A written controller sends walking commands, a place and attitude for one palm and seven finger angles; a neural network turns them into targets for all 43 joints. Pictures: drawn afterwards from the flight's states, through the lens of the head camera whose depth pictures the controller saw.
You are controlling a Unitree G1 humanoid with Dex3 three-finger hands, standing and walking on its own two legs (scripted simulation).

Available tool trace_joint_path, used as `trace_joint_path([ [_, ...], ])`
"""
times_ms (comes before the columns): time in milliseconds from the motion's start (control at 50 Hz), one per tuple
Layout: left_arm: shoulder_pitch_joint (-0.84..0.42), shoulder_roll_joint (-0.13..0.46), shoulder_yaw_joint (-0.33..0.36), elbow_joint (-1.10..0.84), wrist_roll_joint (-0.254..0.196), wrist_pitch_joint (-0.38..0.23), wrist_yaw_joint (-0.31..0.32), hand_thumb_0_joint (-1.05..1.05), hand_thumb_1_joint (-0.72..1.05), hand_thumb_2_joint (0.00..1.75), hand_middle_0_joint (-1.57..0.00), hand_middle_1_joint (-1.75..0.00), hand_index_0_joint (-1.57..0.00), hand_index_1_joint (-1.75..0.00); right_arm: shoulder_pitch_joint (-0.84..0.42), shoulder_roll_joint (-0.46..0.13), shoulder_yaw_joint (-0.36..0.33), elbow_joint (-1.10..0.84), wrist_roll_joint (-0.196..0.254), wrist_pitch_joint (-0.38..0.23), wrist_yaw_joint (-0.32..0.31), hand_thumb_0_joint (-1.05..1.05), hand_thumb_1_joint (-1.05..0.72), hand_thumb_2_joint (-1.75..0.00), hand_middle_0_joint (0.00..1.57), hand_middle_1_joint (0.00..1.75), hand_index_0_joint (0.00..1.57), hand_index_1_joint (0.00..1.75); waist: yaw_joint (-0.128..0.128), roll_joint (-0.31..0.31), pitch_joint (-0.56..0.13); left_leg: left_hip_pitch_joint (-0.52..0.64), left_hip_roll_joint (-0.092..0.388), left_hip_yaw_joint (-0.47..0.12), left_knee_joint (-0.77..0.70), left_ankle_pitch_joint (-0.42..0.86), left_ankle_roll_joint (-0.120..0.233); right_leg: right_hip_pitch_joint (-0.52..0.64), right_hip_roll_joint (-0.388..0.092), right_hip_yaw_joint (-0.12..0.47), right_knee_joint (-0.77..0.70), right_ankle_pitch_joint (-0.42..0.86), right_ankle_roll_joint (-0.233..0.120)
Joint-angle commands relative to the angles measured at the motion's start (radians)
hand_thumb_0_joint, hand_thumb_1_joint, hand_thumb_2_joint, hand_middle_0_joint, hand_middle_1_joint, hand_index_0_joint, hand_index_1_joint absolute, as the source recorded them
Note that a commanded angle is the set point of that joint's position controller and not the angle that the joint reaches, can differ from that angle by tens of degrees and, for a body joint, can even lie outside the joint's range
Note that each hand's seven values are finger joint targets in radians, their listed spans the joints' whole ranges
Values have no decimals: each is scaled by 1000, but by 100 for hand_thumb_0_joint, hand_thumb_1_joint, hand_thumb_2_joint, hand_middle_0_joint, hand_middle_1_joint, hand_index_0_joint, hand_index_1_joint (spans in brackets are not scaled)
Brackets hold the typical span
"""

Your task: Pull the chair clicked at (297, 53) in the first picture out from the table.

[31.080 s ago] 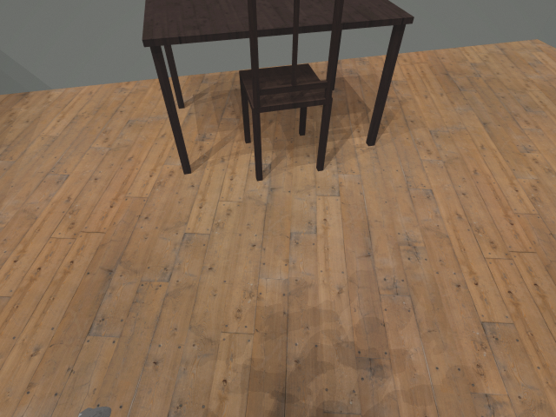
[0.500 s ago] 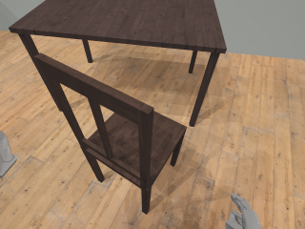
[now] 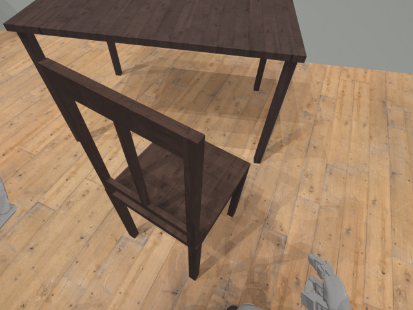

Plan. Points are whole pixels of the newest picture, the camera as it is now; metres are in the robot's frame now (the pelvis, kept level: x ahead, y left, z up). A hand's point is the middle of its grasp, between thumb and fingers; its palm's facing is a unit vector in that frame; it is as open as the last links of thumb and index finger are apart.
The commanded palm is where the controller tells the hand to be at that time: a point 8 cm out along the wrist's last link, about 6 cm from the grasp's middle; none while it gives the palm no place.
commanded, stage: step back with the hand held close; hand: left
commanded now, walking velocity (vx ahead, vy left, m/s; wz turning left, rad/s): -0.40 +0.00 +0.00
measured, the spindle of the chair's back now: (135, 170) +0.43 +0.20 -0.05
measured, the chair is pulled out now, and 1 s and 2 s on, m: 0.48 0.48 0.48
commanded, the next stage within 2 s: stop stepping back and stand still in 0.92 s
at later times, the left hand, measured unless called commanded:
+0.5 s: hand (23, 230) +0.18 +0.23 +0.18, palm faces +0.41 -0.78 -0.47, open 7.4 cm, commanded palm +0.10 +0.29 +0.19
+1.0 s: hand out of the picture +0.07 +0.17 +0.19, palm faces +0.34 -0.79 -0.51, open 7.4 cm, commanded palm +0.01 +0.23 +0.19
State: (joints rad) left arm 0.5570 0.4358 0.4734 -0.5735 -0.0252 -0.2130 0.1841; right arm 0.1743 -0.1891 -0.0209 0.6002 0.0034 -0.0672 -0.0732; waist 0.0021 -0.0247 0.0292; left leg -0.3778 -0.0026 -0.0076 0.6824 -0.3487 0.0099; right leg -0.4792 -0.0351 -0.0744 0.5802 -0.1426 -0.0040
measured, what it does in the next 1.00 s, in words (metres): walks backwards: right foot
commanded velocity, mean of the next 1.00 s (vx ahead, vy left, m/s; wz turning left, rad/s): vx -0.40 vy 0.00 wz -0.03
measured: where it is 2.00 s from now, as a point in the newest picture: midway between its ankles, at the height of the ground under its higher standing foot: outside the picture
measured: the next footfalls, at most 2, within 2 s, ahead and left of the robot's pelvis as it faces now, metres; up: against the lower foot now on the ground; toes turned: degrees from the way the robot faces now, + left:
right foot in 0.86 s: -0.09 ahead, -0.17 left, +0.00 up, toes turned -1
left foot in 1.16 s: -0.18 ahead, +0.02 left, +0.00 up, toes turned +2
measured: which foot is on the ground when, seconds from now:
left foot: down 0.00-0.90, up 0.92-1.00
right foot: down 0.00-0.58, up 0.60-0.84, down 0.86-1.00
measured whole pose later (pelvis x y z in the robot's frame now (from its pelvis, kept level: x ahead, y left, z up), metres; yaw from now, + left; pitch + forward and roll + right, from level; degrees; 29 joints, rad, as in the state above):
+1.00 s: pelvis -0.13 -0.07 +0.02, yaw -2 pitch +3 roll +0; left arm 0.59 0.44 0.43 -0.56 -0.05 -0.25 0.13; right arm 0.15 -0.16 -0.02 0.65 0.00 -0.09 -0.03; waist 0.00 -0.01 0.01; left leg -0.52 0.02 -0.03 0.91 -0.42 -0.05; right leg -0.29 0.03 -0.01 0.47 -0.23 -0.04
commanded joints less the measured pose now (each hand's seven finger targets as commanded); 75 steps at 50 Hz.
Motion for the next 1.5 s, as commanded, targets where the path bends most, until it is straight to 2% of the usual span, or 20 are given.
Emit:
trace_joint_path([
  [0, -30, 176, 123, -191, 2, -66, 22, 0, 90, 90, -20, -30, -20, -30, -42, -140, -56, -135, -5, -51, -10, 0, -90, -90, 20, 30, 20, 30, -10, 9, -153, -229, 55, -72, -167, -117, 28, 326, -110, 232, -128, 47, -37],
  [80, -10, 168, 103, -190, 3, -73, 32, 0, 90, 90, -20, -30, -20, -30, -33, -139, -53, -130, -11, -37, -2, 0, -90, -90, 20, 30, 20, 30, -18, 15, -149, -123, 49, -78, -196, -126, 32, 228, -117, 196, -235, -178, -31],
  [160, -16, 157, 121, -199, 21, -86, 27, 0, 90, 90, -20, -30, -20, -30, -64, -148, -45, -146, -8, -50, -17, 0, -90, -90, 20, 30, 20, 30, -8, 221, -121, -375, 205, -190, -391, -55, 87, 469, 32, 68, 85, 52, 26],
  [300, 10, 149, 122, -217, -3, -97, -3, 0, 90, 90, -20, -30, -20, -30, -58, -132, -56, -110, -22, -98, -10, 0, -90, -90, 20, 30, 20, 30, 5, 186, -172, -194, 219, -159, -230, 340, 64, 380, 8, 114, 95, 129, -2],
  [360, -3, 151, 102, -232, -13, -100, 2, 0, 90, 90, -20, -30, -20, -30, -36, -120, -63, -101, -15, -92, -9, 0, -90, -90, 20, 30, 20, 30, -11, 46, -255, -85, 99, -72, -63, 279, -1, 355, -105, 239, -31, 469, -53],
  [440, 30, 193, 128, -181, -12, -77, 18, 0, 90, 90, -20, -30, -20, -30, -53, -91, -71, -103, -16, -48, -1, 0, -90, -90, 20, 30, 20, 30, -7, -147, -251, -56, -2, -61, 258, -193, -28, 222, -334, 402, -291, 204, -179],
  [520, 94, 177, 146, -163, -10, -81, 14, 0, 90, 90, -20, -30, -20, -30, -66, -83, -31, -101, -17, -4, -17, 0, -90, -90, 20, 30, 20, 30, -29, -34, -215, 77, 31, -5, -286, 73, -10, 228, -130, 157, -116, 258, -54],
  [560, 24, 189, 132, -256, -10, -103, 3, 0, 90, 90, -20, -30, -20, -30, -80, -126, -55, -122, -11, -31, -19, 0, -90, -90, 20, 30, 20, 30, -17, 212, -179, 22, 281, -193, -351, 397, 81, 195, 24, 68, 123, -14, 35],
  [600, 25, 179, 142, -240, -25, -93, 0, 0, 90, 90, -20, -30, -20, -30, -83, -114, -59, -123, -25, -84, -16, 0, -90, -90, 20, 30, 20, 30, -13, 329, -175, -97, 372, -241, -383, 389, 149, 154, 57, 117, 419, -340, 22],
  [700, -38, 113, 43, -247, -22, -97, -4, 0, 90, 90, -20, -30, -20, -30, -36, -128, -68, -56, -22, -135, 18, 0, -90, -90, 20, 30, 20, 30, -6, 251, -166, 271, 313, -126, -240, 832, 110, 14, 41, 87, 209, -320, 19],
  [840, -27, 167, 105, -196, -36, -99, -33, 0, 90, 90, -20, -30, -20, -30, -91, -136, -42, -87, -16, -121, 27, 0, -90, -90, 20, 30, 20, 30, 28, 208, -183, 97, 248, -93, -196, 376, 49, 309, 38, 45, -214, 1, 25],
  [900, 50, 212, 128, -145, -46, -91, -36, 0, 90, 90, -20, -30, -20, -30, -76, -121, -82, -140, 19, -96, 35, 0, -90, -90, 20, 30, 20, 30, 29, -297, -202, -63, -38, 24, 260, -156, -53, 212, -289, 429, -335, 377, -101],
  [940, 97, 168, 122, -83, -29, -58, -14, 0, 90, 90, -20, -30, -20, -30, -109, -56, -47, -106, -6, -61, 22, 0, -90, -90, 20, 30, 20, 30, -4, -106, -189, -162, 17, -73, 419, -141, -58, 264, -302, 346, -267, 390, -185],
  [1000, 50, 158, 102, -86, -11, -60, 3, 0, 90, 90, -20, -30, -20, -30, -157, -51, -16, -122, -14, -32, -11, 0, -90, -90, 20, 30, 20, 30, -6, -89, -154, -120, 32, -26, 204, -158, -60, 288, -211, 231, -218, 484, -139],
  [1100, 70, 180, 79, -167, -13, -42, 23, 0, 90, 90, -20, -30, -20, -30, -31, -129, -40, -139, 5, -45, -24, 0, -90, -90, 20, 30, 20, 30, -18, -67, -188, 194, 27, 42, -328, 58, 5, 275, -138, 225, -253, -60, -54],
  [1160, 45, 182, 75, -211, -14, -54, 19, 0, 90, 90, -20, -30, -20, -30, -26, -166, -50, -148, 18, -89, -19, 0, -90, -90, 20, 30, 20, 30, 0, 143, -137, 227, 206, -111, -396, 218, 64, 230, 3, 142, -82, -122, 15],
  [1200, -8, 205, 108, -204, -3, -47, 16, 0, 90, 90, -20, -30, -20, -30, -47, -132, -27, -137, 10, -103, -18, 0, -90, -90, 20, 30, 20, 30, -6, 350, -80, -53, 236, -149, -499, -219, 84, 302, 16, 81, 42, -255, 24],
  [1320, -114, 137, 40, -50, 19, -50, 3, 0, 90, 90, -20, -30, -20, -30, -25, -158, -46, -102, 10, -120, -1, 0, -90, -90, 20, 30, 20, 30, -21, 112, 32, -223, 107, -65, -344, -403, 59, 339, 32, 134, -95, -370, 15],
  [1400, -154, 165, 43, -84, 18, -57, -13, 0, 90, 90, -20, -30, -20, -30, 1, -154, -51, -83, -4, -99, 19, 0, -90, -90, 20, 30, 20, 30, -31, -129, -11, 2, -45, 59, 134, -159, 28, 66, -164, 475, -389, -633, -96],
  [1480, -146, 168, 53, -62, 14, -57, -5, 0, 90, 90, -20, -30, -20, -30, -12, -118, -16, -79, -13, -82, 13, 0, -90, -90, 20, 30, 20, 30, -35, -125, -25, 199, -10, 44, -7, -137, 41, -109, -178, 343, -387, -700, -102],
])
